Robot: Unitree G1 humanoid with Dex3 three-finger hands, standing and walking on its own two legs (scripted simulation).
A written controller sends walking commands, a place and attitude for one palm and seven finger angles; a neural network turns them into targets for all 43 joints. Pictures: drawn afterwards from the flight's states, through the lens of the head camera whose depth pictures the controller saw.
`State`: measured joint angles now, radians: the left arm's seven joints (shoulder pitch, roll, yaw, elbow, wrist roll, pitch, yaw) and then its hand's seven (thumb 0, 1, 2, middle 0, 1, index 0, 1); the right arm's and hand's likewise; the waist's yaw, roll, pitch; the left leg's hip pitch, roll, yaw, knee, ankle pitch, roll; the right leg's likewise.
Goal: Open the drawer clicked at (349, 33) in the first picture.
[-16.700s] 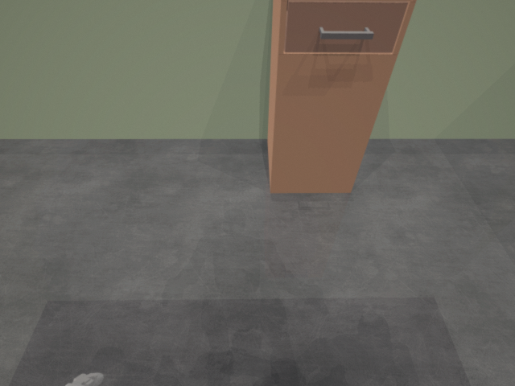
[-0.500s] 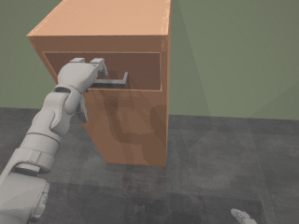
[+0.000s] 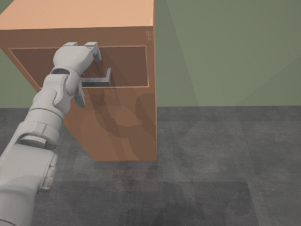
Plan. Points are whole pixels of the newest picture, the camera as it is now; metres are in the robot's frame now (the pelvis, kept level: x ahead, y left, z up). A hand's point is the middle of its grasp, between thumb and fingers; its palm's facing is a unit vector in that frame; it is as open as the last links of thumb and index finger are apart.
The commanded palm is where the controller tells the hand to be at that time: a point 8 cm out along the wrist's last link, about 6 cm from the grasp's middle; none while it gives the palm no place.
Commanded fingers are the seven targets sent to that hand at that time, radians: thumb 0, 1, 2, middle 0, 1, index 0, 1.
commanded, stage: move the hooked fingers above the handle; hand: left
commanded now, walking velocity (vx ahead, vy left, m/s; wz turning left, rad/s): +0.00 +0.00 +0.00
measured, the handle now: (83, 77) +0.53 +0.21 +0.07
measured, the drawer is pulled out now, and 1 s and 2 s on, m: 0.00 0.00 0.00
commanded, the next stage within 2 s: lower the fingers behind the handle in 0.76 s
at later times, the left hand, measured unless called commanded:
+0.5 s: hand (73, 78) +0.47 +0.21 +0.13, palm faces -0.04 -0.01 -1.00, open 13.8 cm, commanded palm +0.47 +0.22 +0.19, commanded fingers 0.00 -0.50 0.30 -0.30 -1.20 -0.30 -1.20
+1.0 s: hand (73, 73) +0.49 +0.21 +0.13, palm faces -0.03 -0.01 -1.00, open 13.6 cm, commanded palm +0.48 +0.22 +0.18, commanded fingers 0.00 -0.50 0.30 -0.30 -1.20 -0.30 -1.20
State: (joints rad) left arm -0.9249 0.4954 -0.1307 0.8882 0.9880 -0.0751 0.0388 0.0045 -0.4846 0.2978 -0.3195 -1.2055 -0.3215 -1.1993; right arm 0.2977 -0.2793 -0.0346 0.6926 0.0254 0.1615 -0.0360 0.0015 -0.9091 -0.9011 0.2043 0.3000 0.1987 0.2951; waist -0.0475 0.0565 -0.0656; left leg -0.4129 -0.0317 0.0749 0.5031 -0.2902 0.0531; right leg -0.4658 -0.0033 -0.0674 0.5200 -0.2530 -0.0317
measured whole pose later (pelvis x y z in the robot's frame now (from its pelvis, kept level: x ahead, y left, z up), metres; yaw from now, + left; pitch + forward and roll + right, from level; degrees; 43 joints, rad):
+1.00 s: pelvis +0.00 +0.00 +0.00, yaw +0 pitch +12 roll +0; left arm -0.97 0.55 -0.11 0.97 1.00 -0.10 0.05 0.00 -0.48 0.30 -0.34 -1.23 -0.36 -1.22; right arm 0.33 -0.27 -0.02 0.69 0.04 0.16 -0.05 0.00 -0.91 -0.90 0.21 0.30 0.20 0.30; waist -0.06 0.05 -0.08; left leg -0.46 -0.02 0.07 0.55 -0.31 0.06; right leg -0.50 0.00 -0.07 0.54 -0.26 -0.03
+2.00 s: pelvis -0.03 +0.00 -0.03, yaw +0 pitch +19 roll -1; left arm -0.98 0.56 -0.05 1.07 1.07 -0.18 0.26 0.00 -0.48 0.30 -0.38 -1.25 -0.33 -1.22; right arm 0.41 -0.27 -0.02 0.69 0.00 0.09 -0.05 0.00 -0.91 -0.90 0.21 0.30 0.20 0.30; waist -0.14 0.05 -0.10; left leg -0.76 0.00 0.07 0.77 -0.35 0.06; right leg -0.78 0.01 -0.08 0.72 -0.28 -0.03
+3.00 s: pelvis -0.03 +0.00 -0.02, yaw -2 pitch +17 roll -1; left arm -0.96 0.53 -0.06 1.13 1.07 -0.09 0.24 0.00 0.27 0.62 -0.37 -1.29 -0.37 -1.28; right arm 0.35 -0.27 -0.01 0.68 0.01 0.11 -0.06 0.00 -0.91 -0.90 0.21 0.30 0.20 0.30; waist -0.13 0.05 -0.11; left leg -0.65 0.00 0.09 0.68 -0.33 0.06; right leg -0.69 0.02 -0.05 0.64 -0.26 -0.03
